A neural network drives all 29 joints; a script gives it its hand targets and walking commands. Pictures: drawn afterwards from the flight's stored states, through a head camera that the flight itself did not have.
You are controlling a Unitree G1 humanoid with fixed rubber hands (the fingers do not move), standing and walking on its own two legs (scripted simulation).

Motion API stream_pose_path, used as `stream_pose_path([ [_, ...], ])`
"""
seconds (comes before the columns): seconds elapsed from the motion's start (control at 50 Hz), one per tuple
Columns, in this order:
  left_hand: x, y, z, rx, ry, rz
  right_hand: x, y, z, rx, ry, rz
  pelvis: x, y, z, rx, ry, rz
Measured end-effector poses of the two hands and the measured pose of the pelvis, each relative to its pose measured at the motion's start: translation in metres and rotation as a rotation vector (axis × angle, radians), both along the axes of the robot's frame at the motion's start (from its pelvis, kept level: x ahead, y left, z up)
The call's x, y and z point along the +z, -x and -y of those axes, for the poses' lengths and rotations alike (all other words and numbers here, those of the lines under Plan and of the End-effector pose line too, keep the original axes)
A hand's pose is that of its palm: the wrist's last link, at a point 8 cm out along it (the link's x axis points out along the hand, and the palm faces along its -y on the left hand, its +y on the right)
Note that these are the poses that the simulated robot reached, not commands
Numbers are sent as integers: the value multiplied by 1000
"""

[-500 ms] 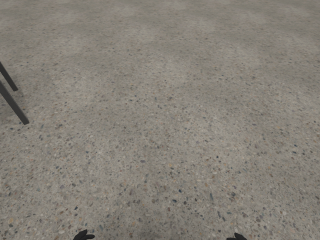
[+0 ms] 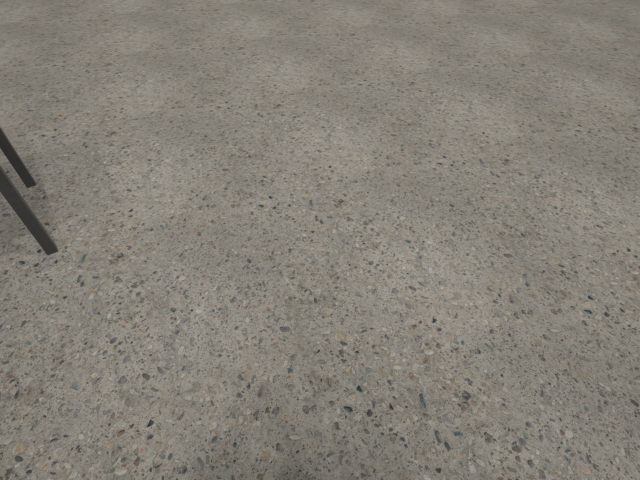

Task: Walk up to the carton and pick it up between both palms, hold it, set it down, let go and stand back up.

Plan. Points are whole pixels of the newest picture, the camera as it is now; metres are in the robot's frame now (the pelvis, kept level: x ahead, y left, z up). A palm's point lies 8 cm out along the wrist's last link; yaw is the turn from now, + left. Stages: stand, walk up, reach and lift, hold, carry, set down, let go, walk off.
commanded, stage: stand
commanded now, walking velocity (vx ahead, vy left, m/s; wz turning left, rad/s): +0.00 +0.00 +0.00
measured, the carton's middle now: out of the picture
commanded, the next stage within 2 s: none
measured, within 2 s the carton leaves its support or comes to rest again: neither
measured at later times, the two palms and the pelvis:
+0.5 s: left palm out of the picture +0.05 +0.23 -0.13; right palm out of the picture +0.04 -0.23 -0.13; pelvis +0.01 +0.00 +0.01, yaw +0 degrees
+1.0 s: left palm out of the picture -0.01 +0.22 -0.14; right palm out of the picture -0.03 -0.21 -0.14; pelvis -0.01 +0.01 +0.01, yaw +0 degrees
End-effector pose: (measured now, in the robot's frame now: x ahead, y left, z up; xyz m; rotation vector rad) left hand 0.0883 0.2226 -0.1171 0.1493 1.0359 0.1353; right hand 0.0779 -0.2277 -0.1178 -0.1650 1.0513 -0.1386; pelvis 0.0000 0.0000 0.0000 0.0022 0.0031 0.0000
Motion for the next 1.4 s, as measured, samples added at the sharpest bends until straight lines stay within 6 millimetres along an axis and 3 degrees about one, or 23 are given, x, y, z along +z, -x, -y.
stream_pose_path([
  [0.36,-8,26,-5,43,-4,-114,-7,21,2,-40,7,-104,5,-7,-2,-3,2,17],
  [1.04,-21,106,7,77,38,-353,-18,109,-22,-91,-37,-356,11,7,-6,0,5,51],
  [1.4,-21,127,15,80,49,-400,-21,119,-30,-81,-59,-381,11,12,-6,3,4,42],
])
